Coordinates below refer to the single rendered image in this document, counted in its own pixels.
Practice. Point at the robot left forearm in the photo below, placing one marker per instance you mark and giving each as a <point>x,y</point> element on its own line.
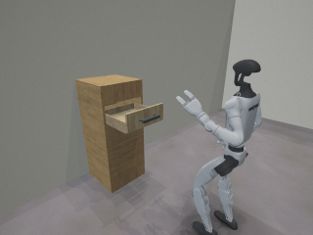
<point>222,134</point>

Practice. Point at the right robot upper arm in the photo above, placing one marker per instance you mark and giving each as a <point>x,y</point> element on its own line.
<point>258,118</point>

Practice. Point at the handle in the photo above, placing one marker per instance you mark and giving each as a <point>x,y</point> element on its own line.
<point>149,118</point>

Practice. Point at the left robot upper arm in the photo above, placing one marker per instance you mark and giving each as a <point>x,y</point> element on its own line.
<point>233,109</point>

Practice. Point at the drawer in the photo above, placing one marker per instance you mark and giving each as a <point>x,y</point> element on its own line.
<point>125,118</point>

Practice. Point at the left robot hand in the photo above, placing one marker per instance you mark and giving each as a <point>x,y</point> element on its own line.
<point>194,108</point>

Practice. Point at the robot left shin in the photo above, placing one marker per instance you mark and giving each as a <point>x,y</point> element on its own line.
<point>202,206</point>

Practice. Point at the cabinet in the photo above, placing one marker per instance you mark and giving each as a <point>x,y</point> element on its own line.
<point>114,158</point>

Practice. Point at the right robot hand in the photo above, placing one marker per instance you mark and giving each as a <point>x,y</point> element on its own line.
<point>225,144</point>

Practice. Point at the robot torso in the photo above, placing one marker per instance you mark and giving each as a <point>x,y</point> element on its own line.
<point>248,115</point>

